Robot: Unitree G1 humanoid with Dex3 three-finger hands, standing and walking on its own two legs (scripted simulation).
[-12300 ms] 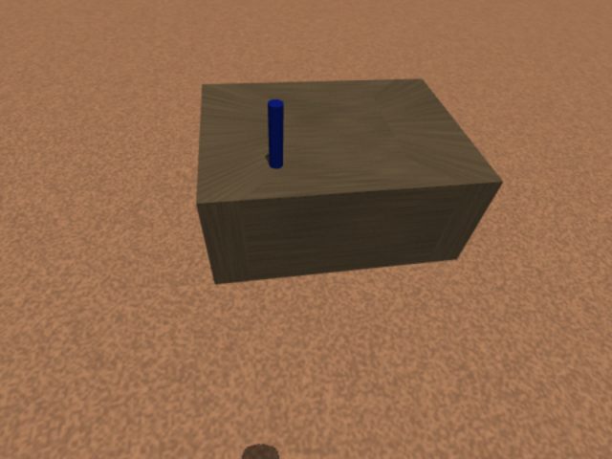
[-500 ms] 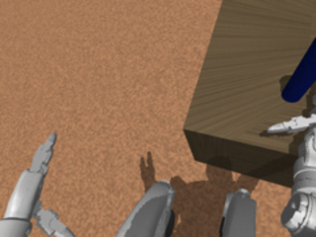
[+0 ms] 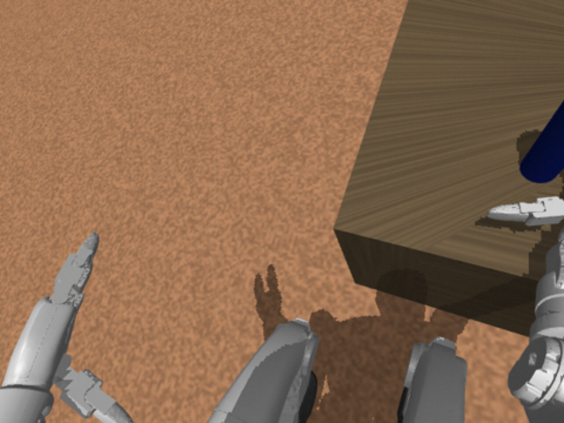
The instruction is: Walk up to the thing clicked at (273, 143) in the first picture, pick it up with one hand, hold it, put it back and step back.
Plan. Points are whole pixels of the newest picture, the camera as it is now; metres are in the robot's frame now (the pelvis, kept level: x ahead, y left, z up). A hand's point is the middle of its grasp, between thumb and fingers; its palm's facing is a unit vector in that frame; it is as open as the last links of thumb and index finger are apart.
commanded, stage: close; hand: right
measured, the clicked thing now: out of the picture +0.55 -0.26 +0.00
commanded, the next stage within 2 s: settle in 0.36 s
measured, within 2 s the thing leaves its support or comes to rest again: leaves its support in 0.88 s
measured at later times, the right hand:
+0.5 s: hand out of the picture +0.51 -0.26 -0.03, palm faces +0.31 +0.95 +0.02, open 8.1 cm
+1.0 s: hand out of the picture +0.49 -0.25 +0.00, palm faces +0.28 +0.96 -0.02, open 8.6 cm
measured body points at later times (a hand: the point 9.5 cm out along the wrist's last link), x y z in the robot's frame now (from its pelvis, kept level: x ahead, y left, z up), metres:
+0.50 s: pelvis -0.01 +0.00 +0.00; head +0.18 -0.10 +0.40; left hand +0.18 +0.25 +0.12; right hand +0.49 -0.31 -0.03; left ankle +0.03 +0.14 -0.53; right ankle +0.07 -0.14 -0.53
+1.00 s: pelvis +0.00 -0.01 +0.04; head +0.17 -0.10 +0.45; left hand +0.19 +0.25 +0.12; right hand +0.47 -0.30 +0.00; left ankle +0.03 +0.14 -0.53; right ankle +0.07 -0.14 -0.53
